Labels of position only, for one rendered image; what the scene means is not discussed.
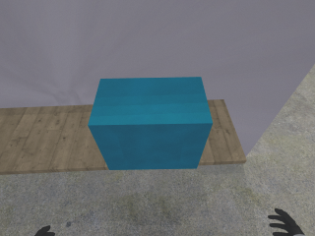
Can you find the left robot hand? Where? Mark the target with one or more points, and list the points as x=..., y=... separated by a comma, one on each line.
x=43, y=231

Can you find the right robot hand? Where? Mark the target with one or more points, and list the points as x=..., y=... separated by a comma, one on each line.
x=289, y=224

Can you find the carton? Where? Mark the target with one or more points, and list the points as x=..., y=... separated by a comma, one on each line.
x=151, y=123

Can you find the table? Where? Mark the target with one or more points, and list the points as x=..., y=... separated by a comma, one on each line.
x=51, y=139

